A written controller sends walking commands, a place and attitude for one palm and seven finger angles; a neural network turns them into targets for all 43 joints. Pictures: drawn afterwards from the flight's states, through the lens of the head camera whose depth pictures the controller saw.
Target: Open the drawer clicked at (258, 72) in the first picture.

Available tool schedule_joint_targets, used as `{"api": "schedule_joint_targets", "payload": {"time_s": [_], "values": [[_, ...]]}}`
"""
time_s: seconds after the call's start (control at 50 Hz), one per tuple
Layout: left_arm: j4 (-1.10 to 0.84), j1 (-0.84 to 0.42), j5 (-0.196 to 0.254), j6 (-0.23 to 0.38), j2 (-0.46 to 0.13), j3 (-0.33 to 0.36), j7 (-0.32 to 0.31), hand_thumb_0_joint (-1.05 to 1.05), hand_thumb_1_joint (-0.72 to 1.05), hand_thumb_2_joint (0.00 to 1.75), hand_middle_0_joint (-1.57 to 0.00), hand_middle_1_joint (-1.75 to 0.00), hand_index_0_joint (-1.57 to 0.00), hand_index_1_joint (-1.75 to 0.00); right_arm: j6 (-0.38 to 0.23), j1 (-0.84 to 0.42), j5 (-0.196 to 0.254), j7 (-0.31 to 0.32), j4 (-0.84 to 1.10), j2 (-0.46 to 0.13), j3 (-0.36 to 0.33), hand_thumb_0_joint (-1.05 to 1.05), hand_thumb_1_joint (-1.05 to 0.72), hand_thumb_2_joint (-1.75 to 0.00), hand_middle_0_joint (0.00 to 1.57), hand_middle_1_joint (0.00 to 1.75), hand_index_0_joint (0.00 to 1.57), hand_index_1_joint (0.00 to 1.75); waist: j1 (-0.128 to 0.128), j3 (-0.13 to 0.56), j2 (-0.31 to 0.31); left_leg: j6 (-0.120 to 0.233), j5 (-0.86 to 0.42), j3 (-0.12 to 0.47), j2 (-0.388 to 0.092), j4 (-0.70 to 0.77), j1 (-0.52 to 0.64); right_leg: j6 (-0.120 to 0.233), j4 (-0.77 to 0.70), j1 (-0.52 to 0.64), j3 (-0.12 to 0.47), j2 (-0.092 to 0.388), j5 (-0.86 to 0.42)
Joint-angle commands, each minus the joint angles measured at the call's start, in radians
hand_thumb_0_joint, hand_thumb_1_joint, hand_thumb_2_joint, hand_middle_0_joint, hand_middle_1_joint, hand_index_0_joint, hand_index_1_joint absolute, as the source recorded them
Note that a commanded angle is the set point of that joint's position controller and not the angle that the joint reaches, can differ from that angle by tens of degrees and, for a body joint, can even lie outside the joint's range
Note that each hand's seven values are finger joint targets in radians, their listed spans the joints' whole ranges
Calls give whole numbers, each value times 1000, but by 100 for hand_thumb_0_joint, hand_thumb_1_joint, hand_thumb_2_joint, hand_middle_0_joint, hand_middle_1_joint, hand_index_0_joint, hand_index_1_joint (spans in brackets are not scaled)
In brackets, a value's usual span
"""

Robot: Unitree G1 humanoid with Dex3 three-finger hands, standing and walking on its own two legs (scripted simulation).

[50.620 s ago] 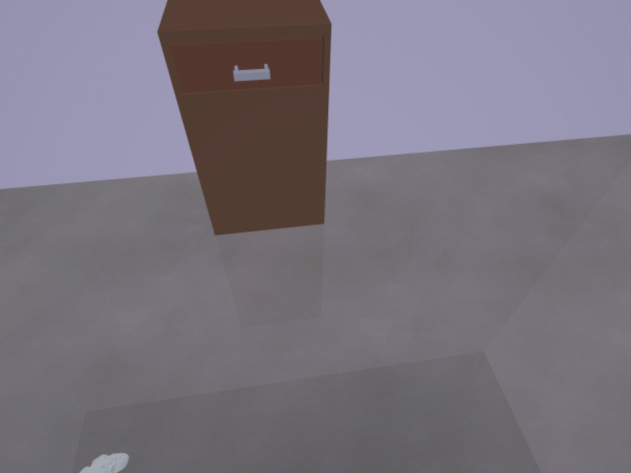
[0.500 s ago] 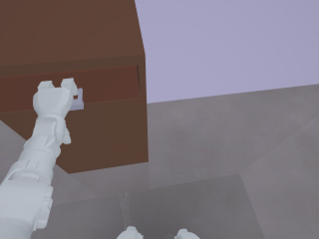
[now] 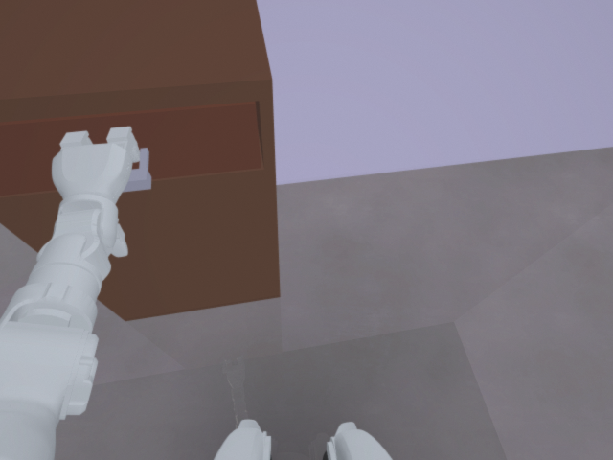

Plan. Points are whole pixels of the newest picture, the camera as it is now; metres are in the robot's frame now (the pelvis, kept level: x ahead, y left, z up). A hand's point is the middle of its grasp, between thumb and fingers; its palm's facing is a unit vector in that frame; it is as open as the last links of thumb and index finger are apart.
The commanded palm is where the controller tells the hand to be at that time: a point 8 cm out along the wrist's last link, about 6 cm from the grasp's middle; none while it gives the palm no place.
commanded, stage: lower the fingers behind the handle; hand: left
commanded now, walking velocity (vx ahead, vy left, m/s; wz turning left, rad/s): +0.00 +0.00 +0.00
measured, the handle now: (112, 170) +0.52 +0.27 +0.02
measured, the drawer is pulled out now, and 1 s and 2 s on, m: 0.00 0.01 0.01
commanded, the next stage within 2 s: lift the fingers back up to retry in 0.02 s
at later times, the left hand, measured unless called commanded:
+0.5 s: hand (108, 194) +0.47 +0.26 +0.02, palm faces -0.09 -0.03 -1.00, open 13.8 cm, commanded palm +0.45 +0.25 +0.11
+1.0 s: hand (95, 168) +0.46 +0.25 +0.09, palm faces -0.04 -0.04 -1.00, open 13.5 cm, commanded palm +0.44 +0.25 +0.14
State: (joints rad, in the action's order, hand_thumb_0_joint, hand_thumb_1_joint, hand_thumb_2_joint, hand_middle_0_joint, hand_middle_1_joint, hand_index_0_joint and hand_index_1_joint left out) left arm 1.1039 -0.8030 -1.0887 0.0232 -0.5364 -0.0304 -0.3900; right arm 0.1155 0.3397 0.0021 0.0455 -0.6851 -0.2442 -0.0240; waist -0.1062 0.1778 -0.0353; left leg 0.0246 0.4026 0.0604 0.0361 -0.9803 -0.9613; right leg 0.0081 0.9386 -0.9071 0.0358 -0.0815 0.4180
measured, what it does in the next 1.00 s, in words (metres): stands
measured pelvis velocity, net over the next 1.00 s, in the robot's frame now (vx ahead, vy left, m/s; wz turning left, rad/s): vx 0.05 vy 0.00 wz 0.01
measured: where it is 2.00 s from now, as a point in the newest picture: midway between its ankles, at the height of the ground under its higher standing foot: outside the picture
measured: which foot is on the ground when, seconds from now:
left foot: down 0.00-1.00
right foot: down 0.00-1.00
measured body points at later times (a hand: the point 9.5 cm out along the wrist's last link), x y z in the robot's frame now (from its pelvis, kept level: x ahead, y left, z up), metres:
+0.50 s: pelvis +0.02 +0.00 +0.02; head +0.12 +0.01 +0.46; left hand +0.47 +0.26 +0.08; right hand +0.03 -0.27 -0.11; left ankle +0.03 +0.10 -0.67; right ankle +0.01 -0.12 -0.67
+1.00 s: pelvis +0.05 +0.00 +0.04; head +0.10 -0.02 +0.49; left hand +0.46 +0.25 +0.14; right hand +0.17 -0.26 -0.09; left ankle +0.03 +0.10 -0.67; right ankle +0.01 -0.12 -0.67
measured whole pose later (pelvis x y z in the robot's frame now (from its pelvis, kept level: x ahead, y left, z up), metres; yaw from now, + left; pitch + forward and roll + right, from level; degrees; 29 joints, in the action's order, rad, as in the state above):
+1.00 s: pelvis +0.05 +0.00 +0.04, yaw +0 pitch +13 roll -1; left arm 0.79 -0.57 -1.02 -0.03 -0.46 -0.05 -0.21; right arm 0.14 0.21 0.01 0.04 -0.65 -0.24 -0.04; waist -0.03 0.14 -0.05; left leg 0.03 0.37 0.05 0.04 -0.71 -0.57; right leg 0.02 0.68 -0.53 0.04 -0.05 0.39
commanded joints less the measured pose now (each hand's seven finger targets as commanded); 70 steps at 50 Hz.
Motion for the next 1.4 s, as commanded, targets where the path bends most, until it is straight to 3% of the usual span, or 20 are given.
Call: {"api": "schedule_joint_targets", "payload": {"time_s": [0.0, 0.04, 0.14, 0.18, 0.24, 0.32, 0.46, 0.48, 0.6, 0.66, 0.7, 0.8, 0.88, 0.96, 1.06, 1.22, 1.26, 1.28, 1.34, 1.38], "values": [[-73, -328, 0, -18, -233, 46, 20, 0, -50, 30, -30, -120, -30, -120, -24, 122, 1, 14, 61, -176, -53, 0, -90, -90, 20, 30, 20, 30, -34, 302, 4, 34, -126, -45, -15, 112, 263, 25, -159, 116, -37, 13, -113], [-77, -323, 4, -18, -200, 24, 23, 0, -50, 30, -30, -120, -30, -120, -27, 124, 2, 13, 63, -172, -54, 0, -90, -90, 20, 30, 20, 30, -37, 303, -4, 35, -126, -48, -14, 113, 271, 25, -164, 117, -39, 12, -113], [-120, -344, 12, -4, -257, 57, 29, 0, -50, 30, -30, -120, -30, -120, -29, 125, 4, 16, 67, -175, -51, 0, -90, -90, 20, 30, 20, 30, -25, 315, -17, 36, -118, -49, -14, 127, 269, 24, -173, 151, -32, 13, -110], [-189, -373, 11, 9, -271, 69, 25, 0, -50, 30, -30, -120, -30, -120, -28, 128, 4, 16, 72, -172, -56, 0, -90, -90, 20, 30, 20, 30, -15, 372, -61, 32, -157, -47, -13, 136, 332, 27, -178, 173, -33, 10, -134], [-220, -388, 15, 16, -234, 50, 18, 0, -50, 30, -30, -120, -30, -120, -33, 124, 4, 16, 69, -168, -62, 0, -90, -90, 20, 30, 20, 30, -26, 354, -57, 28, -176, -36, -21, 156, 384, 28, -192, 161, -46, 7, -134], [-308, -398, 17, 42, -267, 89, 2, 0, -50, 30, -30, -120, -30, -120, -35, 122, -2, 15, 63, -166, -70, 0, -90, -90, 20, 30, 20, 30, -9, 417, -98, 23, -265, -33, -24, 169, 473, 31, -203, 208, -46, 3, -195], [-490, -370, 37, 84, -270, 133, -27, 0, -50, 30, -30, -120, -30, -120, -39, 91, -13, 7, 58, -162, -85, 0, -90, -90, 20, 30, 20, 30, 16, 477, -158, 11, -489, -29, -30, 183, 627, 38, -212, 285, -56, -2, -341], [-526, -358, 35, 92, -308, 167, -34, 0, -50, 30, -30, -120, -30, -120, -40, 91, -12, 6, 55, -163, -87, 0, -90, -90, 20, 30, 20, 30, 28, 501, -172, 8, -537, -27, -31, 183, 650, 36, -209, 300, -54, -2, -373], [-721, -268, 66, 79, -252, 144, -42, 0, -50, 30, -30, -120, -30, -120, -45, 51, -14, 2, 69, -154, -98, 0, -90, -90, 20, 30, 20, 30, 34, 536, -207, -17, -831, -11, -47, 181, 802, 30, -219, 328, -62, -4, -483], [-832, -234, 86, 67, -300, 179, -35, 0, -50, 30, -30, -120, -30, -120, -54, 26, -15, 6, 76, -156, -92, 0, -90, -90, 20, 30, 20, 30, 48, 546, -206, -21, -902, -12, -48, 193, 826, 28, -231, 384, -55, 2, -538], [-891, -184, 90, 55, -280, 169, -31, 0, -50, 30, -30, -120, -30, -120, -63, 13, -14, 6, 81, -148, -92, 0, -90, -90, 20, 30, 20, 30, 56, 542, -232, -32, -966, -8, -51, 200, 859, 26, -232, 380, -59, 4, -542], [-528, -131, 56, -94, -174, 78, 19, 0, -50, 30, -30, -120, -30, -120, -27, -3, 8, -8, 50, -151, -80, 0, -90, -90, 20, 30, 20, 30, 32, 285, -28, 5, -610, -46, -23, 268, 642, 29, -289, 447, -62, 16, -492], [-517, -162, 62, -84, -208, 79, 112, 0, -50, 30, -30, -120, -30, -120, 2, -26, 13, 3, 84, -153, -71, 0, -90, -90, 20, 30, 20, 30, 59, 355, -14, 15, -623, -56, -11, 284, 665, 28, -293, 531, -42, 30, -563], [-486, -120, 60, -12, -180, 66, 161, 0, -50, 30, -30, -120, -30, -120, 14, -44, 10, 11, 116, -147, -66, 0, -90, -90, 20, 30, 20, 30, 63, 277, 18, 24, -541, -70, -3, 296, 603, 30, -307, 548, -33, 39, -554], [-466, -106, 44, 46, -201, 98, 144, 0, -50, 30, -30, -120, -30, -120, 16, -46, 13, 7, 134, -142, -71, 0, -90, -90, 20, 30, 20, 30, 72, 235, 9, 22, -450, -75, 4, 296, 556, 34, -306, 507, -28, 36, -471], [-472, -252, 30, 66, -295, 140, 78, 0, -50, 30, -30, -120, -30, -120, 0, -13, 17, 19, 106, -147, -81, 0, -90, -90, 20, 30, 20, 30, 48, 319, -30, 29, -371, -78, 12, 281, 534, 25, -303, 495, -5, 35, -423], [-450, -289, 42, 65, -239, 92, 80, 0, -50, 30, -30, -120, -30, -120, -8, 10, 15, 17, 88, -149, -86, 0, -90, -90, 20, 30, 20, 30, 17, 306, -24, 30, -373, -73, 8, 274, 543, 26, -304, 471, -13, 32, -412], [-425, -266, 37, 66, -285, 129, 80, 0, -50, 30, -30, -120, -30, -120, -8, 14, 19, 17, 82, -152, -87, 0, -90, -90, 20, 30, 20, 30, 34, 318, -21, 29, -374, -72, 6, 279, 541, 24, -304, 473, -10, 30, -413], [-397, -268, 49, 62, -254, 96, 90, 0, -50, 30, -30, -120, -30, -120, -12, 29, 18, 18, 76, -154, -87, 0, -90, -90, 20, 30, 20, 30, 27, 303, -43, 30, -363, -75, 7, 279, 533, 26, -309, 468, -12, 29, -405], [-385, -242, 46, 69, -295, 134, 95, 0, -50, 30, -30, -120, -30, -120, -9, 34, 18, 15, 73, -157, -87, 0, -90, -90, 20, 30, 20, 30, 44, 339, -34, 29, -383, -74, 5, 281, 530, 24, -303, 490, -7, 28, -428]]}}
